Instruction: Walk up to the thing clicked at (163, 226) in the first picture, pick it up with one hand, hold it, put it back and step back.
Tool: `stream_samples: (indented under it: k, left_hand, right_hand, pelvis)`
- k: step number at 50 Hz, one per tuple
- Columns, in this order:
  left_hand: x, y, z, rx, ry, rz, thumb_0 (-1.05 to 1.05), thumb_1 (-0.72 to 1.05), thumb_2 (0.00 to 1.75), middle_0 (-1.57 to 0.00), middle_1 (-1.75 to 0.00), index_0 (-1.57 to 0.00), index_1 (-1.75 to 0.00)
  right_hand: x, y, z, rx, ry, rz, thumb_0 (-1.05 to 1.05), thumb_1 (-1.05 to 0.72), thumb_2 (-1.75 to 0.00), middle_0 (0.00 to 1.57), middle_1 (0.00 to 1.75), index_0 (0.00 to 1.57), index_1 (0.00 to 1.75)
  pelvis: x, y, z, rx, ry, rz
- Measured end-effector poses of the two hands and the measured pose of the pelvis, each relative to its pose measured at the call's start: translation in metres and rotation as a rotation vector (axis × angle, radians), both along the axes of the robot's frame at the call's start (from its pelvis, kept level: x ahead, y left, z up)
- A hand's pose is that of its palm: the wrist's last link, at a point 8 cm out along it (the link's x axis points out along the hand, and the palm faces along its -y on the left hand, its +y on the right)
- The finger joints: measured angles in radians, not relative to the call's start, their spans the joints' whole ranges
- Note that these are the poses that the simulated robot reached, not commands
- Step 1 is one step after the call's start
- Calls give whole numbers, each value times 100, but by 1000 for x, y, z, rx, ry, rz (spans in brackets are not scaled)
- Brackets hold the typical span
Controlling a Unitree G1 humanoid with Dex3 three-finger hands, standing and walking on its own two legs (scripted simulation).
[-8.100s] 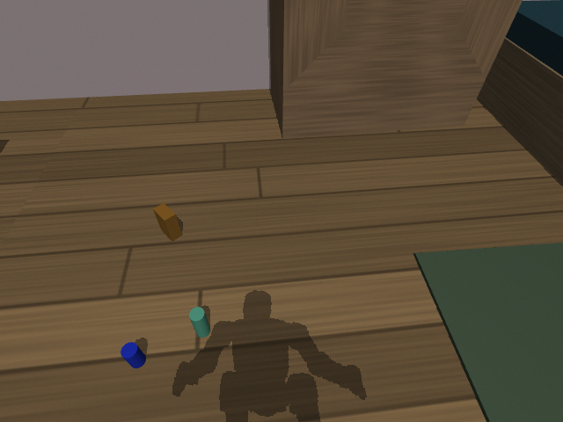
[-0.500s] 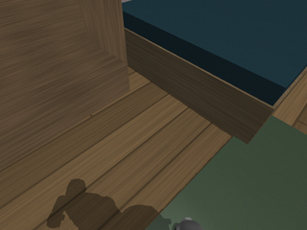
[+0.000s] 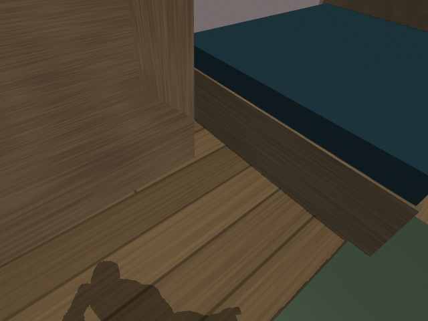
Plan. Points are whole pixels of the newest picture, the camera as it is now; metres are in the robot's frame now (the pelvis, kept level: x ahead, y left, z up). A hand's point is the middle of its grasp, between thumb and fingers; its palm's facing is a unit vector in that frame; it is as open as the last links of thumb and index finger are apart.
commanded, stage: walk up
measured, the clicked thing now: out of the picture -0.50 +1.03 -0.70
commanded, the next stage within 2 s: none
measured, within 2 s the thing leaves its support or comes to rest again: neither
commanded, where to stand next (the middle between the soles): +0.45 -0.01 m, yaw -1 degrees
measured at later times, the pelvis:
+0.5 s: pelvis +0.17 -0.02 +0.00, yaw +10 degrees
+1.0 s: pelvis +0.38 -0.06 -0.02, yaw +31 degrees
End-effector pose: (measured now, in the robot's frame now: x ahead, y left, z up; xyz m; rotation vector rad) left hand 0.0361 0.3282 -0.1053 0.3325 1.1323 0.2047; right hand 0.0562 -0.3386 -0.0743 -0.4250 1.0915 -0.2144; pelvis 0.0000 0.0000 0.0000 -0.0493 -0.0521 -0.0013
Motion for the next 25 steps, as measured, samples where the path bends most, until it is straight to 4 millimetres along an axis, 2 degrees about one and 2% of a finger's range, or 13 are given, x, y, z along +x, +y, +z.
stream_samples:
  k: [3,6,11,14,17,21,25]
  left_hand:
    - [23,18,-24,3,38,-6,1,91,90,-21,-30,-21,-30]
    - [50,19,-32,-19,69,-32,1,91,90,-20,-30,-20,-30]
    - [96,10,-25,-62,59,-63,1,91,90,-20,-30,-20,-30]
    - [122,5,-19,-72,65,-83,1,91,90,-20,-30,-20,-30]
    - [160,-2,-9,-77,22,-69,1,91,90,-20,-30,-20,-30]
    - [215,-14,5,-78,-99,-38,1,91,90,-20,-30,-20,-30]
    - [266,-30,15,-67,-187,-8,1,91,90,-20,-30,-20,-30]
  right_hand:
    - [5,8,-7,-46,-15,-48,1,-90,-90,20,30,20,30]
    - [3,26,-5,-29,9,-97,1,-91,-90,20,30,20,30]
    - [2,48,-1,6,78,-126,1,-90,-90,20,30,20,30]
    - [7,53,-3,26,114,-145,1,-90,-90,20,30,20,30]
    - [16,55,-6,49,201,-136,1,-90,-90,20,30,20,30]
    - [45,43,-7,54,279,-98,1,-90,-90,21,30,21,30]
    - [100,13,-13,28,278,-38,1,-90,-90,21,30,21,30]
  pelvis:
    - [21,15,-17,15,5,-13]
    - [39,19,-12,39,-8,-22]
    - [68,24,1,44,-13,-29]
    - [86,24,5,45,-12,-27]
    - [104,18,9,38,-1,48]
    - [134,3,10,47,16,108]
    - [170,-17,5,72,28,171]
